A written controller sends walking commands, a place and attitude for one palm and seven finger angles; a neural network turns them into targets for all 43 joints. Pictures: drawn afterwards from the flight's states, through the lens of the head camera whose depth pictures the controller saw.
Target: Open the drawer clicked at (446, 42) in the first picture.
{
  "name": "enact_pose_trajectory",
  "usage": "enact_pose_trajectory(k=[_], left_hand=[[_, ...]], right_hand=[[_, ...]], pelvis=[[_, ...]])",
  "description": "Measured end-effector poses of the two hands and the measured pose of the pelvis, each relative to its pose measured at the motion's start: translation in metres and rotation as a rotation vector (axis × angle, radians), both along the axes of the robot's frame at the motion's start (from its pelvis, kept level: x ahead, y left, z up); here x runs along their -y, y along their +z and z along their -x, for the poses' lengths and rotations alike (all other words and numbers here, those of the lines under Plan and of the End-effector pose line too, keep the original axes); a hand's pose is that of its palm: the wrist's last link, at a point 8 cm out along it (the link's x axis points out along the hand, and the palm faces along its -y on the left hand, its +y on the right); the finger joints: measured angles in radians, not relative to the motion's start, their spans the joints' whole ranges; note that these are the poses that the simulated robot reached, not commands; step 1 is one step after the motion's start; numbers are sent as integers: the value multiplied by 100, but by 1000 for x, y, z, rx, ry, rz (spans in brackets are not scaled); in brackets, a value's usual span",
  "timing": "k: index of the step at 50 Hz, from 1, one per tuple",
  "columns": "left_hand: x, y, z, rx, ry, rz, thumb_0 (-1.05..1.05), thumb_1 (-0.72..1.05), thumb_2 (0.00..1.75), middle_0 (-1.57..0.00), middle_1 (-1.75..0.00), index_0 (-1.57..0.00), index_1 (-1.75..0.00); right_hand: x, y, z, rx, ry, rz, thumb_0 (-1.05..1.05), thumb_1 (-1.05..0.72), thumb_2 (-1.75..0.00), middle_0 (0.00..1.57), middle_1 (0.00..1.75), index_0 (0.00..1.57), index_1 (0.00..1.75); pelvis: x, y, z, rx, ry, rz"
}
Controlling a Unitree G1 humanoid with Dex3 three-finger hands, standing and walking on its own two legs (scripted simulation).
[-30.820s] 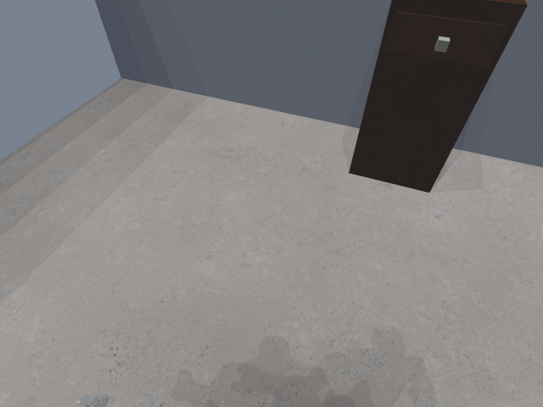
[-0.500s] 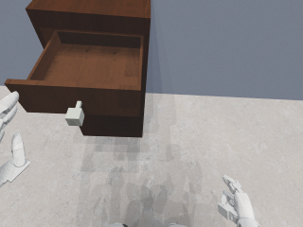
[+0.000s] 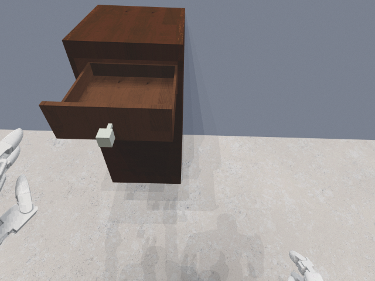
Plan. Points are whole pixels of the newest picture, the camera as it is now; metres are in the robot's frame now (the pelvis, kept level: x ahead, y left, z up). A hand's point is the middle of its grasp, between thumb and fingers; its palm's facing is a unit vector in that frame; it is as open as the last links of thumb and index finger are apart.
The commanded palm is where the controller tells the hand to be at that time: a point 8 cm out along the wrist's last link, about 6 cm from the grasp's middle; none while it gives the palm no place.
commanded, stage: stop stepping back and stand still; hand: left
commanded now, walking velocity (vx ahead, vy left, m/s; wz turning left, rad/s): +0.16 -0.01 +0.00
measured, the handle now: (107, 133) +0.52 +0.26 +0.00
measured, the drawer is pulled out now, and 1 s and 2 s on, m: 0.30 0.30 0.30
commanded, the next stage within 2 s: let the arm hang, fingers relaxed in 0.14 s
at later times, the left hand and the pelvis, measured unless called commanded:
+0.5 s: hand out of the picture +0.08 +0.17 -0.15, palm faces +0.01 -0.98 -0.19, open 7.4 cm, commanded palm none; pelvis +0.00 -0.01 -0.01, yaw +3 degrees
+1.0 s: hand out of the picture -0.04 +0.17 -0.17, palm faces +0.08 -0.97 -0.21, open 7.4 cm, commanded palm none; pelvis -0.01 +0.00 +0.01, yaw +3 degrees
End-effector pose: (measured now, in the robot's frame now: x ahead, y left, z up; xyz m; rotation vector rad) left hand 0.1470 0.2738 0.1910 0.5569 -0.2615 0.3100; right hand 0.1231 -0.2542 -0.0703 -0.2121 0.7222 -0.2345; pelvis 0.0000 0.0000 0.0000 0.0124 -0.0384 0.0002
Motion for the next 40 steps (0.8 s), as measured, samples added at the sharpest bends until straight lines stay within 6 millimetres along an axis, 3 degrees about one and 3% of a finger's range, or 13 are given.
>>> enact_pose_trajectory(k=[5,13,15,17,19,22,24,26,34,40], left_hand=[[1,3,8,32,32,-5,1,88,89,-21,-30,-21,-30],[-1,-16,1,-2,21,65,1,88,89,-21,-30,-21,-30],[-10,-57,-15,-171,43,110,0,89,89,-20,-30,-21,-30],[-14,-117,-25,-401,101,214,0,89,90,-20,-30,-21,-30],[-9,-183,-19,-633,148,310,0,90,90,-20,-30,-20,-30],[20,-266,19,-1001,174,430,0,90,89,-19,-30,-20,-30],[44,-302,55,-1210,168,496,1,91,89,-19,-30,-20,-30],[60,-323,90,-1338,205,572,0,93,89,-20,-30,-20,-30],[42,-328,179,-1566,388,605,-2,98,89,-20,-30,-21,-30],[39,-321,211,-1654,444,595,0,93,89,-20,-30,-20,-30]], right_hand=[[-10,-10,-8,1,37,-45,1,-91,-90,20,30,20,30],[-26,-8,-17,-14,91,-45,1,-91,-90,20,30,21,30],[-27,-20,-18,-59,124,-64,1,-91,-90,20,30,21,30],[-29,-34,-14,-124,144,-76,1,-91,-90,20,30,21,30],[-30,-47,-9,-178,150,-92,0,-91,-90,20,30,21,30],[-28,-58,9,-250,110,-120,0,-91,-90,20,30,21,30],[-26,-60,26,-314,76,-124,0,-91,-90,20,30,21,30],[-24,-60,47,-392,49,-117,0,-91,-90,20,30,21,30],[-15,-62,127,-686,-9,-86,0,-92,-90,19,30,20,30],[-22,-66,152,-754,-33,-113,0,-91,-90,19,30,20,30]], pelvis=[[5,-3,3,2,4,10],[-3,-2,3,-4,13,14],[-6,-2,3,-25,43,17],[-5,-5,3,-34,64,9],[-1,-10,3,-27,63,-20],[3,-11,4,-5,51,-12],[4,-8,5,3,46,-4],[6,-5,5,4,46,4],[8,5,5,-6,53,24],[4,7,5,0,50,22]])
